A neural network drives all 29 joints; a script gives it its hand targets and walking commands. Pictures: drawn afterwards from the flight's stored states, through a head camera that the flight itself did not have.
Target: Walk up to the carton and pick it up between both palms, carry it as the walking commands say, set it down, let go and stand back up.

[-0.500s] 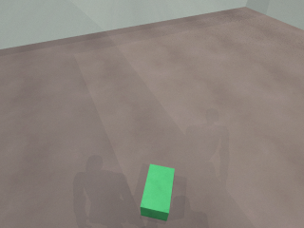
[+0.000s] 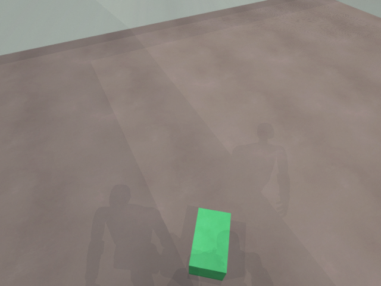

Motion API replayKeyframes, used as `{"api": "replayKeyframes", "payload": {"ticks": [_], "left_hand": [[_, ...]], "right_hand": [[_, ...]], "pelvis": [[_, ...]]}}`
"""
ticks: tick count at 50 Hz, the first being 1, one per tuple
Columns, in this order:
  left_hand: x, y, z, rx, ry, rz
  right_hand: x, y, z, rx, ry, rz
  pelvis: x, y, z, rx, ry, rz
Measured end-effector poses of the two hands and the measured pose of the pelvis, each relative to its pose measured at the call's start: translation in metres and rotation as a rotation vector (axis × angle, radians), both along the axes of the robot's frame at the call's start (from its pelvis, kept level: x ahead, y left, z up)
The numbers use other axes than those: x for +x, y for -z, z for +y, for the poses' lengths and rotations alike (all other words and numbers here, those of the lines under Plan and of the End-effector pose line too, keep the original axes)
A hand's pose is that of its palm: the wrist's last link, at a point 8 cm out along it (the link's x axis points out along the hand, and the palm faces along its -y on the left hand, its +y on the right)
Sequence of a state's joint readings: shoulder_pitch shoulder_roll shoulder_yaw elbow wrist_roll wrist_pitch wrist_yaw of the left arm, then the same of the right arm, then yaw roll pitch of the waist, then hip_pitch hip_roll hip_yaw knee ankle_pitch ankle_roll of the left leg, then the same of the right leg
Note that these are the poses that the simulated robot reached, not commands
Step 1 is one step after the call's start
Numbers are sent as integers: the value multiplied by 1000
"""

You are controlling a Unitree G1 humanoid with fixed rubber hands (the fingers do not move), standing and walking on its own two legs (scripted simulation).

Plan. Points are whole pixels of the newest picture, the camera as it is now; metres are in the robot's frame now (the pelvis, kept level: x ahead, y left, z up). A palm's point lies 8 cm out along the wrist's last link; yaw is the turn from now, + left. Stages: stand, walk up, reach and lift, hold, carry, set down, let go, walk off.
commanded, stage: walk up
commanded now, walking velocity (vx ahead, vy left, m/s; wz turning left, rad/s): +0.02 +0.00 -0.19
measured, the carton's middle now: (210, 243) +0.43 -0.05 -0.69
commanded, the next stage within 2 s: stand in 0.84 s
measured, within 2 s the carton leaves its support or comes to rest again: neither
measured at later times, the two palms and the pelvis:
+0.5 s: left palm out of the picture +0.13 +0.21 -0.12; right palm out of the picture -0.04 -0.31 -0.14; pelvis +0.01 -0.04 -0.01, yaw -3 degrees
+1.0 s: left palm out of the picture +0.04 +0.17 -0.14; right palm out of the picture +0.01 -0.28 -0.13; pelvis +0.02 -0.05 +0.01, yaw -3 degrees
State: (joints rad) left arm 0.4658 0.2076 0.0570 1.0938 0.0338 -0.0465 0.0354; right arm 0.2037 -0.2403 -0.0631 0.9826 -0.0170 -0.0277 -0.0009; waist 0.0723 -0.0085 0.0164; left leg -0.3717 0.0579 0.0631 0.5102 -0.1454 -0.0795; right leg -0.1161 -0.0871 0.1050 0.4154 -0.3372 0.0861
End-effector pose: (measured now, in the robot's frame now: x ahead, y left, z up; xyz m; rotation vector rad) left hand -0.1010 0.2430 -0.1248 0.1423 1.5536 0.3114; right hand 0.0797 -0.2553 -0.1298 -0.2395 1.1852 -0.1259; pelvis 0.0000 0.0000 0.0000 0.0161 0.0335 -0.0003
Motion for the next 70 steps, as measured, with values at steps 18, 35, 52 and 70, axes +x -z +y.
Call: {"api": "replayKeyframes", "payload": {"ticks": [18,35,52,70], "left_hand": [[222,8,10,-80,284,-336],[187,-13,-73,-34,276,-341],[131,11,-68,-76,175,-192],[264,12,-84,-124,238,-256]], "right_hand": [[-96,-26,-19,-123,202,144],[-97,15,-32,92,192,223],[-66,5,-21,53,158,144],[66,4,-16,94,130,90]], "pelvis": [[10,-6,-1,-72,57,-7],[15,-10,-55,-8,47,-35],[16,-8,-53,-20,46,-58],[1,20,-48,-12,29,195]]}}
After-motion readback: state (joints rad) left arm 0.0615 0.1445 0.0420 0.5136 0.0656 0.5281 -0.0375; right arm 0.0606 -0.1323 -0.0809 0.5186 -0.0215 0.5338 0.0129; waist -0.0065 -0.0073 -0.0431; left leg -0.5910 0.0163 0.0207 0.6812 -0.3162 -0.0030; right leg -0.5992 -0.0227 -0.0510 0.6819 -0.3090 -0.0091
